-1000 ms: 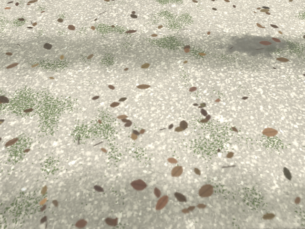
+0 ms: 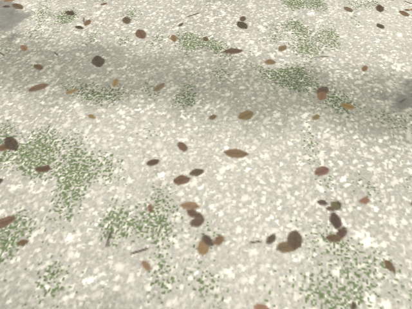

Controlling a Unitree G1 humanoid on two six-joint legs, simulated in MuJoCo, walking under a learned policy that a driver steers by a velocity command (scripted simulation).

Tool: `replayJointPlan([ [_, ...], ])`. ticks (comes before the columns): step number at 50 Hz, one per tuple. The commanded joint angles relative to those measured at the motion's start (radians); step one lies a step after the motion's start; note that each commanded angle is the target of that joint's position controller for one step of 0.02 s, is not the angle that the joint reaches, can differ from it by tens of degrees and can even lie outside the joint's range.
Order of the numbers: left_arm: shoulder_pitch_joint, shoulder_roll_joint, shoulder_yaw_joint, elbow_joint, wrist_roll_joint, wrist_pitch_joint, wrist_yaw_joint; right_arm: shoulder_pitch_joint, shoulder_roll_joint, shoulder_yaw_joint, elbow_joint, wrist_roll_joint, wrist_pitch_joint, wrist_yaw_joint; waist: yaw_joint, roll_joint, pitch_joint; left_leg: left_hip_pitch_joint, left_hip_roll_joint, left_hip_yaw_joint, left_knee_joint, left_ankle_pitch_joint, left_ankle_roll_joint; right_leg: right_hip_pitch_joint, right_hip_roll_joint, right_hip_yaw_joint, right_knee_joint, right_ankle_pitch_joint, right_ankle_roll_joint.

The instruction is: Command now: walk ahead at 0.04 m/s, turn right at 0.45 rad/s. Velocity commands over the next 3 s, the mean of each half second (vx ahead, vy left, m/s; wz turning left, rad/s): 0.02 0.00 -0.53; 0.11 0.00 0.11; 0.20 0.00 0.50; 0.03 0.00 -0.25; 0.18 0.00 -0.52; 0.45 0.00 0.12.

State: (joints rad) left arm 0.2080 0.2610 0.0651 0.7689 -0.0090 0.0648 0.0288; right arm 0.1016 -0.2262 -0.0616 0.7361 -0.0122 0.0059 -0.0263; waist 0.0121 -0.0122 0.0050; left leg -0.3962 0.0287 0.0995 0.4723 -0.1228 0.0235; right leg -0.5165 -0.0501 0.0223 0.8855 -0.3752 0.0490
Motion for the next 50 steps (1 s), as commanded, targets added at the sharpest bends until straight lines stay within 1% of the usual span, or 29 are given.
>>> replayJointPlan([
  [1,0.07,0.066,0.02,-0.063,0.0,0.004,-0.004,-0.073,-0.146,-0.037,-0.066,0.013,-0.005,-0.015,0.036,0.17,-0.138,0.05,0.264,-0.167,-0.158,-0.052,0.158,0.162,0.007,-0.044,-0.084,0.042,-0.036],
  [3,0.096,0.065,0.026,-0.053,0.011,0.003,-0.013,-0.065,-0.128,-0.035,-0.056,0.032,0.007,-0.019,0.047,0.127,-0.122,0.042,0.227,-0.112,-0.06,-0.126,0.087,0.241,0.049,-0.085,-0.26,0.097,-0.088],
  [4,0.113,0.087,0.033,-0.052,0.021,0.001,-0.014,-0.02,-0.108,-0.032,-0.041,0.031,0.013,-0.019,0.039,0.031,-0.075,-0.014,0.179,-0.052,0.075,-0.191,0.019,0.272,0.026,-0.017,-0.383,0.179,-0.128],
  [5,0.104,0.202,0.055,-0.081,0.022,-0.004,0.002,0.026,-0.056,-0.021,-0.062,0.001,0.017,-0.015,-0.021,-0.266,-0.035,-0.22,0.029,0.071,0.407,-0.35,-0.092,0.338,-0.198,0.343,-0.498,0.406,-0.229],
  [6,0.108,0.275,0.065,-0.109,0.05,-0.024,-0.008,-0.102,-0.095,-0.028,-0.116,0.003,0.012,-0.022,0.052,-0.309,-0.031,-0.328,-0.055,-0.085,0.578,-0.524,-0.088,0.275,-0.323,0.551,-0.614,0.479,-0.383],
  [7,0.082,0.262,0.062,-0.118,0.071,-0.049,-0.016,-0.129,-0.13,-0.04,-0.12,0.014,0.011,-0.03,0.047,-0.206,-0.025,-0.348,-0.043,-0.156,0.68,-0.476,-0.07,0.267,-0.29,0.52,-0.624,0.385,-0.379],
  [9,-0.025,0.184,0.042,-0.141,0.021,-0.067,-0.016,-0.077,-0.15,-0.055,-0.074,0.012,0.023,-0.046,-0.001,-0.097,-0.044,-0.352,-0.016,-0.192,0.703,-0.307,-0.056,0.309,-0.199,0.394,-0.567,0.374,-0.268],
  [10,-0.048,0.159,0.034,-0.148,0.002,-0.063,-0.01,-0.054,-0.148,-0.057,-0.065,0.003,0.026,-0.05,-0.01,-0.098,-0.069,-0.338,-0.015,-0.196,0.71,-0.251,-0.062,0.328,-0.178,0.36,-0.548,0.413,-0.245],
  [11,-0.04,0.147,0.029,-0.151,-0.002,-0.06,-0.005,-0.048,-0.133,-0.054,-0.065,0.003,0.024,-0.046,-0.012,-0.097,-0.092,-0.315,-0.025,-0.197,0.73,-0.213,-0.067,0.341,-0.161,0.347,-0.536,0.463,-0.237],
  [15,0.025,0.152,0.03,-0.146,-0.004,-0.056,0.012,-0.071,-0.108,-0.042,-0.077,0.013,0.013,-0.033,0.012,-0.093,-0.127,-0.328,-0.046,-0.212,0.642,-0.16,-0.083,0.466,-0.144,0.347,-0.509,0.573,-0.24],
  [19,0.033,0.169,0.04,-0.158,0.0,-0.03,0.028,-0.084,-0.097,-0.03,-0.081,0.028,0.01,-0.019,0.017,-0.117,-0.124,-0.275,-0.055,-0.22,0.504,-0.155,-0.094,0.472,-0.113,0.382,-0.515,0.484,-0.209],
  [23,0.011,0.178,0.048,-0.185,0.014,-0.026,0.023,-0.087,-0.119,-0.033,-0.072,0.026,0.0,-0.012,0.018,-0.139,-0.101,-0.188,-0.061,-0.238,0.394,-0.213,-0.087,0.414,-0.105,0.459,-0.522,0.399,-0.24],
  [24,-0.003,0.174,0.043,-0.189,0.003,-0.022,0.022,-0.084,-0.116,-0.028,-0.066,0.024,-0.001,-0.005,0.015,-0.131,-0.101,-0.166,-0.056,-0.233,0.355,-0.224,-0.088,0.42,-0.108,0.458,-0.516,0.413,-0.253],
  [27,-0.002,0.163,0.038,-0.186,-0.001,-0.016,0.017,-0.056,-0.128,-0.027,-0.042,0.026,-0.012,0.002,0.025,-0.135,-0.126,-0.055,-0.056,-0.221,0.301,-0.261,-0.09,0.416,-0.105,0.482,-0.503,0.514,-0.263],
  [29,-0.035,0.134,0.023,-0.179,0.005,-0.015,0.011,-0.021,-0.121,-0.021,-0.025,0.022,-0.015,0.01,0.004,-0.128,-0.135,0.032,-0.036,-0.192,0.234,-0.265,-0.079,0.406,-0.092,0.453,-0.485,0.551,-0.248],
  [31,-0.057,0.089,0.004,-0.16,0.006,-0.02,0.008,0.02,-0.093,-0.01,0.007,0.011,-0.025,0.03,-0.032,-0.112,-0.125,0.183,-0.022,-0.168,0.019,-0.093,-0.054,0.352,-0.051,0.397,-0.461,0.511,-0.209],
  [32,-0.016,0.07,-0.002,-0.132,0.008,-0.029,0.005,0.029,-0.087,-0.003,0.019,-0.002,-0.03,0.04,-0.03,-0.086,-0.115,0.257,-0.011,-0.183,-0.083,0.064,-0.034,0.327,-0.021,0.36,-0.457,0.448,-0.169],
  [33,0.034,0.084,0.005,-0.116,0.024,-0.04,0.006,0.018,-0.137,-0.006,0.016,-0.019,-0.032,0.045,0.01,0.008,-0.109,0.291,0.059,-0.265,-0.069,0.277,0.003,0.305,0.038,0.296,-0.392,0.333,-0.12],
  [34,0.1,0.091,0.008,-0.11,0.039,-0.05,0.002,-0.022,-0.165,-0.005,0.013,-0.018,-0.033,0.044,0.074,0.138,-0.094,0.246,0.121,-0.321,-0.062,0.365,0.073,0.315,0.11,0.217,-0.385,0.141,-0.08],
  [35,0.05,0.112,0.011,-0.127,0.046,-0.053,0.004,-0.062,-0.173,-0.004,0.006,-0.01,-0.035,0.043,0.062,0.186,-0.056,0.147,0.149,-0.383,-0.13,0.207,0.122,0.35,0.11,0.183,-0.416,0.127,-0.051],
  [37,-0.052,0.143,0.024,-0.124,0.033,-0.047,0.02,-0.068,-0.186,-0.007,0.012,0.007,-0.041,0.039,0.018,0.15,-0.004,0.112,0.103,-0.397,-0.158,0.016,0.09,0.374,0.107,0.16,-0.402,0.201,-0.038],
  [39,-0.064,0.109,0.02,-0.129,0.033,-0.043,0.02,-0.031,-0.196,-0.003,0.03,0.016,-0.044,0.03,0.01,0.174,-0.003,0.115,0.085,-0.437,-0.2,-0.24,0.094,0.367,0.124,0.119,-0.392,0.101,-0.037],
  [42,-0.103,0.093,0.021,-0.134,0.007,-0.074,0.003,0.049,-0.219,-0.008,0.047,0.038,-0.035,0.012,-0.024,0.198,0.074,0.13,0.126,-0.578,-0.274,-0.559,0.155,0.243,0.138,0.044,-0.328,-0.018,-0.037],
  [45,-0.098,0.086,0.026,-0.12,-0.002,-0.122,-0.018,0.067,-0.227,-0.011,0.046,0.041,-0.042,0.002,-0.028,0.179,0.091,0.166,0.13,-0.634,-0.248,-0.527,0.183,0.216,0.1,0.043,-0.354,0.016,-0.051],
  [46,-0.057,0.074,0.027,-0.116,-0.007,-0.139,-0.02,0.052,-0.224,-0.011,0.037,0.053,-0.034,0.004,0.002,0.171,0.082,0.144,0.11,-0.64,-0.239,-0.5,0.176,0.273,0.099,0.039,-0.415,0.008,-0.064],
  [47,-0.01,0.074,0.03,-0.095,-0.009,-0.151,-0.026,0.024,-0.218,-0.011,0.018,0.045,-0.025,0.003,0.033,0.164,0.068,0.09,0.073,-0.613,-0.195,-0.477,0.16,0.364,0.087,0.042,-0.48,0.049,-0.078],
  [48,0.057,0.099,0.041,-0.069,-0.009,-0.157,-0.026,-0.005,-0.188,-0.006,-0.007,0.043,-0.022,0.003,0.062,0.127,0.035,0.014,0.032,-0.575,-0.122,-0.435,0.133,0.485,0.052,0.071,-0.506,0.079,-0.091],
  [49,0.133,0.149,0.056,-0.05,0.003,-0.16,-0.023,-0.032,-0.142,0.007,-0.038,0.047,-0.025,0.004,0.087,-0.002,0.014,-0.137,-0.056,-0.456,0.041,-0.402,0.087,0.618,-0.035,0.214,-0.565,-0.046,-0.132],
  [50,0.218,0.203,0.073,-0.029,0.015,-0.161,-0.028,-0.032,-0.1,0.021,-0.069,0.068,-0.041,0.007,0.104,-0.169,0.005,-0.268,-0.159,-0.321,0.292,-0.401,0.063,0.706,-0.215,0.513,-0.709,-0.17,-0.221],
])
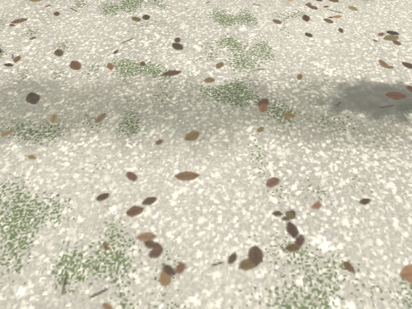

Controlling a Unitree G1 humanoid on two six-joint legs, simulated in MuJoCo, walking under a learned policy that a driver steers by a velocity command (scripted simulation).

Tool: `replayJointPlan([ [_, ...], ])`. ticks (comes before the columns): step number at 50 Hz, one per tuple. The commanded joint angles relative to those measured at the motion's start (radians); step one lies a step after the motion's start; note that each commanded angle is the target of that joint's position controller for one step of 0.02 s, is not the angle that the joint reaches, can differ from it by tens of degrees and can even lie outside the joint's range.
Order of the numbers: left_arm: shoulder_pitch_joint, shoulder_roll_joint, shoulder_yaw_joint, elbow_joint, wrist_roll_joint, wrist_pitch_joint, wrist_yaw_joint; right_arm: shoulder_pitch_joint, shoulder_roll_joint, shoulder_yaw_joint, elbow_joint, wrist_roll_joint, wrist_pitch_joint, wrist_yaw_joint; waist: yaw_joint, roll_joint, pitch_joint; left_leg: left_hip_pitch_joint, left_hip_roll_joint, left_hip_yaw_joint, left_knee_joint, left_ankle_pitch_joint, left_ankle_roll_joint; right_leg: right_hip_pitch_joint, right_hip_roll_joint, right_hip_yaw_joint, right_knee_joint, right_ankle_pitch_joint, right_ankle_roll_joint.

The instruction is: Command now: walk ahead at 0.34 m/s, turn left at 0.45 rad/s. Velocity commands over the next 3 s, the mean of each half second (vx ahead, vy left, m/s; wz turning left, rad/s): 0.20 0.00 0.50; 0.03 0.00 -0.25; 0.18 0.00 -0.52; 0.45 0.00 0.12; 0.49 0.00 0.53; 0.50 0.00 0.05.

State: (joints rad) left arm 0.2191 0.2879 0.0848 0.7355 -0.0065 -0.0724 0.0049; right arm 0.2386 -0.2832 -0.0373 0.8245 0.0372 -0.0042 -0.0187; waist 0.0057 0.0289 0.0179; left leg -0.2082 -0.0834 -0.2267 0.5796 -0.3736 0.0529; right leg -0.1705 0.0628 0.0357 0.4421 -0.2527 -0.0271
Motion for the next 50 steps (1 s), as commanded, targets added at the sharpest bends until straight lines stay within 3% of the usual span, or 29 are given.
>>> replayJointPlan([
  [1,0.174,0.179,0.052,0.006,0.024,-0.027,-0.008,-0.151,-0.106,-0.02,-0.162,0.02,-0.042,0.001,0.067,-0.226,0.064,-0.566,0.017,0.011,0.35,-0.208,0.033,0.306,-0.466,0.616,-0.278,-0.234,-0.217],
  [2,0.128,0.12,0.036,-0.011,0.017,-0.031,-0.003,-0.111,-0.139,-0.033,-0.137,0.016,-0.046,0.006,0.042,-0.146,0.086,-0.594,0.073,0.007,0.433,-0.149,0.031,0.3,-0.445,0.522,-0.264,-0.172,-0.212],
  [3,0.116,0.093,0.027,-0.013,0.007,-0.029,0.001,-0.097,-0.126,-0.033,-0.125,0.011,-0.047,0.011,0.039,-0.12,0.074,-0.608,0.091,0.025,0.462,-0.073,0.028,0.322,-0.4,0.433,-0.266,-0.13,-0.179],
  [4,0.111,0.093,0.024,-0.008,0.001,-0.024,0.003,-0.104,-0.111,-0.033,-0.126,0.007,-0.047,0.016,0.041,-0.113,0.067,-0.633,0.108,0.043,0.474,-0.011,0.023,0.34,-0.372,0.354,-0.27,-0.06,-0.152],
  [5,0.093,0.091,0.02,-0.01,0.004,-0.019,0.005,-0.124,-0.115,-0.038,-0.133,0.002,-0.042,0.024,0.045,-0.117,0.076,-0.63,0.119,0.068,0.484,0.036,0.011,0.322,-0.342,0.256,-0.252,0.144,-0.125],
  [6,0.079,0.098,0.018,-0.009,0.013,-0.013,0.012,-0.136,-0.095,-0.035,-0.145,-0.008,-0.037,0.028,0.036,-0.129,0.065,-0.596,0.115,0.106,0.49,0.059,-0.01,0.273,-0.324,0.174,-0.229,0.386,-0.117],
  [8,0.082,0.114,0.02,0.0,0.01,0.003,0.022,-0.165,-0.058,-0.024,-0.188,-0.017,-0.027,0.037,0.039,-0.13,0.038,-0.548,0.119,0.179,0.436,0.103,-0.057,0.215,-0.299,0.052,-0.201,0.616,-0.118],
  [11,0.067,0.156,0.023,0.004,-0.006,0.026,0.039,-0.227,-0.034,-0.014,-0.246,-0.018,-0.017,0.06,0.051,-0.157,0.025,-0.406,0.124,0.24,0.228,0.251,-0.086,0.114,-0.263,-0.067,-0.184,0.6,-0.102],
  [14,0.063,0.192,0.029,0.008,-0.016,0.034,0.046,-0.18,-0.081,-0.035,-0.258,-0.019,-0.016,0.083,0.019,-0.16,-0.023,-0.245,0.09,0.275,0.127,0.277,-0.059,0.08,-0.289,-0.104,-0.096,0.628,-0.077],
  [16,0.021,0.201,0.032,-0.008,-0.03,0.032,0.048,-0.059,-0.124,-0.062,-0.234,-0.026,-0.017,0.087,-0.053,-0.139,-0.077,-0.088,0.039,0.305,0.049,0.269,-0.011,0.05,-0.286,-0.132,0.076,0.735,-0.051],
  [17,0.023,0.18,0.027,-0.016,-0.03,0.029,0.046,0.057,-0.168,-0.089,-0.201,-0.029,-0.017,0.076,-0.109,-0.088,-0.132,0.072,0.002,0.306,-0.013,0.334,0.025,-0.005,-0.244,-0.157,0.258,0.704,-0.018],
  [18,0.051,0.136,0.012,-0.032,0.006,0.018,0.039,0.147,-0.237,-0.11,-0.187,-0.025,-0.015,0.05,-0.142,0.085,-0.176,0.295,0.108,0.13,-0.048,0.699,0.091,-0.234,-0.172,-0.164,0.573,0.262,0.048],
  [19,0.174,0.023,-0.026,-0.066,0.04,0.004,0.021,0.094,-0.343,-0.104,-0.244,-0.059,-0.025,0.042,-0.015,0.301,-0.338,0.462,0.449,-0.428,-0.102,1.011,0.328,-0.483,0.0,-0.053,0.921,-0.502,0.09],
  [20,0.158,0.149,-0.005,-0.039,0.003,0.007,0.011,0.082,-0.28,-0.1,-0.27,-0.058,-0.029,0.051,-0.085,0.129,-0.454,0.419,0.474,-0.492,-0.193,0.73,0.386,-0.467,-0.027,0.116,1.012,-0.43,0.081],
  [21,0.075,0.166,0.005,-0.072,-0.025,0.02,0.014,0.01,-0.232,-0.085,-0.263,-0.047,-0.033,0.053,-0.063,0.084,-0.301,0.298,0.423,-0.383,-0.216,0.564,0.347,-0.532,-0.057,0.086,0.986,-0.337,0.063],
  [22,0.05,0.152,0.003,-0.063,-0.015,0.035,0.029,-0.041,-0.172,-0.066,-0.253,-0.024,-0.031,0.049,-0.034,0.012,-0.193,0.166,0.366,-0.26,-0.227,0.474,0.276,-0.528,-0.108,0.066,0.904,-0.265,0.057],
  [23,0.056,0.147,0.004,-0.043,-0.003,0.055,0.045,-0.087,-0.127,-0.049,-0.252,-0.019,-0.025,0.042,-0.008,-0.01,-0.147,0.049,0.325,-0.18,-0.231,0.455,0.229,-0.468,-0.143,0.062,0.832,-0.216,0.061],
  [25,0.099,0.139,0.007,-0.027,0.003,0.081,0.05,-0.122,-0.106,-0.036,-0.241,-0.047,-0.028,0.041,0.035,0.03,-0.144,-0.114,0.274,-0.074,-0.259,0.525,0.21,-0.306,-0.142,0.035,0.782,-0.145,0.07],
  [27,0.123,0.099,-0.002,-0.013,0.004,0.086,0.051,-0.131,-0.068,-0.02,-0.212,-0.061,-0.039,0.038,0.047,0.049,-0.162,-0.147,0.254,0.017,-0.265,0.607,0.207,-0.233,-0.146,0.033,0.69,-0.103,0.086],
  [29,0.092,0.068,-0.015,-0.013,0.004,0.088,0.051,-0.129,-0.043,-0.011,-0.182,-0.066,-0.042,0.029,0.036,0.049,-0.15,-0.136,0.239,0.066,-0.28,0.546,0.186,-0.203,-0.158,0.043,0.537,-0.061,0.097],
  [32,0.022,0.083,-0.02,-0.021,-0.005,0.094,0.047,-0.127,-0.08,-0.021,-0.16,-0.079,-0.035,0.015,-0.006,0.066,-0.112,-0.105,0.257,0.052,-0.327,0.289,0.171,-0.182,-0.163,0.046,0.387,-0.032,0.101],
  [35,-0.024,0.128,-0.01,-0.041,-0.014,0.094,0.045,-0.116,-0.123,-0.035,-0.15,-0.069,-0.018,0.006,-0.033,0.061,-0.051,-0.041,0.311,-0.017,-0.346,0.14,0.196,-0.251,-0.156,0.046,0.358,-0.108,0.1],
  [38,-0.042,0.112,-0.012,-0.059,-0.007,0.09,0.039,-0.082,-0.134,-0.044,-0.134,-0.047,0.0,-0.009,-0.051,0.042,-0.04,0.078,0.363,-0.048,-0.323,0.228,0.227,-0.335,-0.156,0.039,0.391,-0.189,0.099],
  [44,-0.006,0.082,-0.017,-0.057,-0.022,0.09,0.005,-0.116,-0.142,-0.055,-0.154,-0.043,0.03,-0.017,-0.026,0.06,-0.121,0.194,0.383,0.061,-0.222,0.698,0.228,-0.245,-0.113,-0.034,0.297,-0.204,0.089],
  [47,0.04,0.081,-0.015,-0.042,-0.025,0.101,-0.018,-0.137,-0.158,-0.064,-0.16,-0.02,0.046,-0.017,0.007,0.082,-0.14,0.187,0.354,0.148,-0.147,0.739,0.178,-0.124,-0.074,-0.088,0.072,-0.04,0.043],
  [48,0.055,0.099,-0.009,-0.04,-0.018,0.103,-0.02,-0.133,-0.158,-0.066,-0.154,-0.006,0.046,-0.016,0.024,0.075,-0.125,0.142,0.321,0.189,-0.101,0.648,0.126,-0.059,-0.068,-0.076,-0.063,0.102,0.008],
  [49,0.051,0.179,0.012,-0.052,-0.01,0.105,-0.013,-0.114,-0.132,-0.062,-0.157,-0.014,0.038,-0.012,0.006,-0.034,-0.109,-0.007,0.25,0.262,0.03,0.438,0.035,0.053,-0.161,0.073,-0.118,0.301,-0.05],
  [50,0.044,0.307,0.044,-0.077,-0.002,0.107,0.002,-0.151,-0.074,-0.045,-0.207,-0.069,0.027,-0.007,-0.018,-0.306,-0.088,-0.305,0.086,0.348,0.237,-0.074,-0.078,0.17,-0.405,0.403,-0.088,0.725,-0.213],
])
Over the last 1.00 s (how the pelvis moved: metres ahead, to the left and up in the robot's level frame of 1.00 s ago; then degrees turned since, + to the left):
0.05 -0.02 0.01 -10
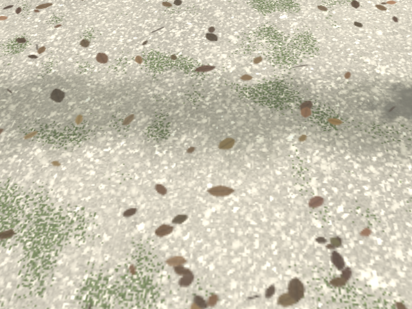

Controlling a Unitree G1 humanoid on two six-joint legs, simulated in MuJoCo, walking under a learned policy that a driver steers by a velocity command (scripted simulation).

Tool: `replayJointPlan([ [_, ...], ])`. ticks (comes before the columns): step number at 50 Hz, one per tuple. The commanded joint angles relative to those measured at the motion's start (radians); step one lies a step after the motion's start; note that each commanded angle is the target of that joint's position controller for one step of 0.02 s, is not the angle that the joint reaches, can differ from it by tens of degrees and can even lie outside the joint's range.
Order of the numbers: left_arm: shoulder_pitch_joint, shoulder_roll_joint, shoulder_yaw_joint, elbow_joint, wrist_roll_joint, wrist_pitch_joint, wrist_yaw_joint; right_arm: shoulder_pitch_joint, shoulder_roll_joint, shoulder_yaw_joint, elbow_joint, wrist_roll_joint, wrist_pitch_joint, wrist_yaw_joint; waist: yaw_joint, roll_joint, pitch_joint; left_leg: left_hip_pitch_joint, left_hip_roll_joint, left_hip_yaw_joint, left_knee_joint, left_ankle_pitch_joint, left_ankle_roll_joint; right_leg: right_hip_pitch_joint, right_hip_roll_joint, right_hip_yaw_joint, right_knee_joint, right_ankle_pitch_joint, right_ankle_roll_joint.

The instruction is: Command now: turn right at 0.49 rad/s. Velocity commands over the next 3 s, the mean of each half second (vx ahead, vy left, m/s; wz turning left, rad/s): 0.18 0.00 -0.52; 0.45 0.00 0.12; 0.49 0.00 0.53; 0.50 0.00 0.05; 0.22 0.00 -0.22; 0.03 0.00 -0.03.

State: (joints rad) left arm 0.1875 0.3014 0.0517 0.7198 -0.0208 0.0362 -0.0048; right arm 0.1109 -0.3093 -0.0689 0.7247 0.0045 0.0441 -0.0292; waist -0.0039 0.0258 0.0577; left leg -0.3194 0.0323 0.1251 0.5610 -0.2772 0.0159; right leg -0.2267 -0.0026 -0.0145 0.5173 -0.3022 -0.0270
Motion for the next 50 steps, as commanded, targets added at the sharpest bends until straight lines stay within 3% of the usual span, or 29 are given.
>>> replayJointPlan([
  [1,0.096,0.255,0.068,-0.08,0.048,-0.015,0.008,-0.109,-0.081,-0.023,-0.118,-0.036,-0.03,0.002,0.07,-0.208,-0.154,-0.292,-0.08,-0.129,0.472,-0.387,-0.061,0.224,-0.412,0.498,-0.181,0.813,-0.349],
  [2,0.065,0.234,0.062,-0.081,0.05,-0.031,0.008,-0.082,-0.103,-0.032,-0.108,-0.011,-0.031,0.007,0.039,-0.127,-0.146,-0.317,-0.057,-0.18,0.56,-0.342,-0.057,0.219,-0.362,0.418,-0.178,0.784,-0.325],
  [3,0.008,0.205,0.06,-0.085,0.026,-0.039,0.012,-0.041,-0.11,-0.037,-0.083,0.002,-0.029,0.004,0.012,-0.101,-0.132,-0.344,-0.04,-0.193,0.567,-0.262,-0.065,0.239,-0.293,0.351,-0.152,0.74,-0.259],
  [5,-0.02,0.165,0.046,-0.094,-0.002,-0.041,0.018,-0.026,-0.115,-0.043,-0.073,-0.007,-0.025,-0.003,0.005,-0.124,-0.138,-0.335,-0.028,-0.2,0.545,-0.168,-0.081,0.249,-0.237,0.308,-0.135,0.755,-0.205],
  [7,0.002,0.174,0.049,-0.091,-0.009,-0.024,0.027,-0.035,-0.087,-0.031,-0.076,-0.003,-0.034,0.004,0.009,-0.124,-0.149,-0.303,-0.055,-0.195,0.527,-0.113,-0.099,0.26,-0.213,0.309,-0.148,0.761,-0.212],
  [10,0.055,0.179,0.052,-0.086,-0.011,-0.016,0.039,-0.064,-0.098,-0.032,-0.076,0.016,-0.048,0.029,0.042,-0.152,-0.136,-0.305,-0.046,-0.191,0.343,-0.041,-0.098,0.282,-0.198,0.368,-0.221,0.285,-0.217],
  [12,0.059,0.171,0.044,-0.083,-0.012,-0.034,0.048,-0.127,-0.092,-0.028,-0.086,0.023,-0.062,0.036,0.064,-0.174,-0.059,-0.3,-0.044,-0.21,0.212,-0.002,-0.095,0.241,-0.187,0.42,-0.286,0.003,-0.207],
  [16,0.056,0.203,0.051,-0.083,0.007,-0.052,0.042,-0.129,-0.1,-0.025,-0.078,0.02,-0.113,0.058,0.062,-0.217,-0.042,-0.166,-0.055,-0.212,0.045,-0.007,-0.079,0.161,-0.164,0.446,-0.269,-0.042,-0.2],
  [17,0.052,0.206,0.054,-0.089,0.001,-0.049,0.036,-0.107,-0.111,-0.029,-0.071,0.022,-0.125,0.063,0.054,-0.219,-0.045,-0.107,-0.061,-0.205,0.016,-0.014,-0.07,0.12,-0.157,0.461,-0.264,-0.059,-0.195],
  [19,0.046,0.178,0.046,-0.098,-0.003,-0.054,0.027,-0.056,-0.12,-0.035,-0.041,0.032,-0.138,0.068,0.031,-0.213,-0.044,0.004,-0.065,-0.192,-0.048,0.036,-0.05,0.063,-0.146,0.494,-0.246,-0.087,-0.181],
  [21,0.059,0.142,0.03,-0.087,0.0,-0.056,0.02,0.0,-0.102,-0.035,-0.018,0.018,-0.143,0.066,-0.011,-0.172,-0.052,0.163,-0.072,-0.149,-0.149,0.103,-0.023,-0.025,-0.1,0.466,-0.169,-0.092,-0.14],
  [22,0.066,0.099,0.016,-0.086,0.005,-0.06,0.02,0.084,-0.112,-0.038,0.003,0.011,-0.147,0.059,-0.047,-0.148,-0.084,0.286,-0.014,-0.196,-0.155,0.088,0.003,-0.094,-0.07,0.432,-0.083,-0.122,-0.103],
  [23,0.068,0.017,-0.011,-0.096,0.02,-0.066,0.018,0.213,-0.162,-0.046,0.025,-0.004,-0.149,0.051,-0.086,0.014,-0.139,0.428,0.166,-0.41,-0.228,-0.04,0.069,-0.21,0.025,0.312,0.197,-0.216,-0.043],
  [24,0.073,0.024,-0.008,-0.161,-0.019,-0.079,0.027,0.295,-0.288,-0.076,0.064,-0.019,-0.149,0.065,-0.065,0.276,-0.122,0.46,0.359,-0.861,-0.38,-0.34,0.239,-0.446,0.119,0.215,0.445,-0.346,-0.017],
  [25,0.078,0.127,0.019,-0.132,-0.032,-0.085,0.034,0.221,-0.206,-0.056,0.049,-0.004,-0.155,0.07,-0.046,0.153,-0.017,0.383,0.383,-0.869,-0.406,-0.453,0.261,-0.532,0.04,0.242,0.571,-0.29,-0.011],
  [26,0.05,0.15,0.029,-0.117,-0.026,-0.087,0.031,0.185,-0.137,-0.036,0.041,0.004,-0.156,0.062,-0.044,0.122,0.046,0.346,0.322,-0.736,-0.396,-0.395,0.224,-0.556,0.011,0.234,0.598,-0.187,-0.015],
  [28,0.026,0.111,0.023,-0.111,0.003,-0.101,0.017,0.166,-0.1,-0.022,0.042,0.005,-0.15,0.046,-0.035,0.09,0.044,0.345,0.245,-0.568,-0.389,-0.206,0.185,-0.575,-0.031,0.187,0.571,-0.069,-0.006],
  [31,-0.031,0.07,0.011,-0.137,0.019,-0.122,-0.006,0.217,-0.104,-0.012,0.066,0.006,-0.151,0.034,-0.048,0.106,0.022,0.306,0.18,-0.43,-0.424,0.023,0.186,-0.533,-0.075,0.08,0.488,0.061,0.021],
  [36,-0.168,0.01,-0.015,-0.19,0.011,-0.145,-0.019,0.263,-0.145,-0.016,0.075,0.019,-0.129,0.029,-0.084,0.084,0.022,0.222,0.133,-0.328,-0.401,0.256,0.183,-0.369,-0.031,0.017,0.129,0.201,0.068],
  [38,-0.192,0.031,-0.008,-0.197,0.003,-0.149,-0.029,0.301,-0.157,-0.017,0.083,0.023,-0.122,0.027,-0.087,0.093,0.015,0.202,0.157,-0.35,-0.387,0.273,0.177,-0.286,-0.007,0.013,0.07,0.255,0.069],
  [40,-0.18,0.062,0.004,-0.2,-0.004,-0.152,-0.032,0.305,-0.159,-0.017,0.084,0.031,-0.115,0.023,-0.054,0.101,0.01,0.218,0.185,-0.386,-0.358,0.282,0.153,-0.218,-0.003,0.042,0.018,0.263,0.048],
  [42,-0.089,0.102,0.026,-0.179,-0.001,-0.152,-0.025,0.282,-0.173,-0.021,0.075,0.029,-0.11,0.021,0.019,0.098,-0.035,0.209,0.175,-0.371,-0.254,0.423,0.119,-0.055,0.011,0.034,-0.037,0.244,0.01],
  [43,0.021,0.136,0.047,-0.151,0.002,-0.148,-0.013,0.283,-0.155,-0.015,0.07,0.022,-0.111,0.023,0.077,0.08,-0.11,0.171,0.125,-0.334,-0.108,0.51,0.092,0.118,0.005,0.031,-0.054,0.236,-0.017],
  [44,0.188,0.195,0.066,-0.133,0.021,-0.142,0.002,0.266,-0.096,0.007,0.039,0.002,-0.113,0.025,0.158,0.013,-0.254,0.019,0.066,-0.299,0.165,0.345,0.053,0.383,-0.147,0.167,-0.027,0.179,-0.076],
  [45,0.268,0.283,0.082,-0.116,0.042,-0.129,0.0,0.399,0.034,0.043,0.011,0.011,-0.123,0.021,0.104,-0.298,-0.429,-0.278,-0.074,-0.211,0.524,-0.213,-0.005,0.659,-0.424,0.599,-0.111,-0.008,-0.211],
  [46,0.253,0.192,0.062,-0.111,0.038,-0.129,-0.005,0.393,-0.061,0.021,0.024,0.042,-0.126,0.019,0.11,-0.29,-0.395,-0.378,-0.04,-0.28,0.675,-0.28,-0.008,0.579,-0.431,0.762,-0.232,-0.181,-0.229],
  [47,0.183,0.131,0.043,-0.11,0.026,-0.13,-0.004,0.302,-0.124,-0.002,0.011,0.057,-0.12,0.02,0.102,-0.213,-0.229,-0.436,0.008,-0.266,0.717,-0.197,-0.001,0.454,-0.393,0.596,-0.241,-0.176,-0.192],
  [48,0.128,0.101,0.034,-0.107,0.024,-0.13,-0.005,0.251,-0.117,-0.001,0.003,0.047,-0.116,0.019,0.081,-0.157,-0.149,-0.419,0.045,-0.241,0.7,-0.122,-0.001,0.34,-0.345,0.459,-0.253,-0.064,-0.172],
  [50,0.057,0.06,0.024,-0.093,0.036,-0.137,-0.008,0.229,-0.086,-0.006,0.001,0.03,-0.1,0.025,0.028,-0.156,-0.067,-0.345,0.089,-0.239,0.635,-0.041,-0.006,0.171,-0.273,0.277,-0.312,0.096,-0.153],
])
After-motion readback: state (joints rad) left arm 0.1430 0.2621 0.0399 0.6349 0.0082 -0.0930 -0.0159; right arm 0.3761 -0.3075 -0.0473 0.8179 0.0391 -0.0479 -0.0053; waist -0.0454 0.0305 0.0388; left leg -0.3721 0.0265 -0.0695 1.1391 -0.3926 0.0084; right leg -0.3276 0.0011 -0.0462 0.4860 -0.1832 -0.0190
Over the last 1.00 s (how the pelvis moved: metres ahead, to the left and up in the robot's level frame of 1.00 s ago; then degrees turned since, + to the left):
0.18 0.05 0.00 4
